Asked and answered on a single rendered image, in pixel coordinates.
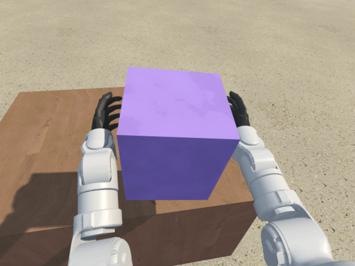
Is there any right robot upper arm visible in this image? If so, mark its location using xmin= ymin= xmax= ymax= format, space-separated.
xmin=261 ymin=217 xmax=355 ymax=266

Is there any right robot hand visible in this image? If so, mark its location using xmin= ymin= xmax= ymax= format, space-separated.
xmin=227 ymin=91 xmax=250 ymax=127

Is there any right robot forearm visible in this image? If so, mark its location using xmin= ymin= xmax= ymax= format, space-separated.
xmin=232 ymin=126 xmax=332 ymax=255

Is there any left robot forearm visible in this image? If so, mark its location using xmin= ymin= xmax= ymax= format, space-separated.
xmin=68 ymin=129 xmax=123 ymax=265

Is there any pedestal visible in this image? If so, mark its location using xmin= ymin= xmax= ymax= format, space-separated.
xmin=0 ymin=87 xmax=257 ymax=266

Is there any left robot hand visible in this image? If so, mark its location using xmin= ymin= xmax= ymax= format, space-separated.
xmin=92 ymin=91 xmax=122 ymax=131

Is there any carton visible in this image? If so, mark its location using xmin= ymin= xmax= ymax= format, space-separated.
xmin=116 ymin=67 xmax=240 ymax=200

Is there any left robot upper arm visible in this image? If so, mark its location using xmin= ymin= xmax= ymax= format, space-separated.
xmin=68 ymin=237 xmax=133 ymax=266

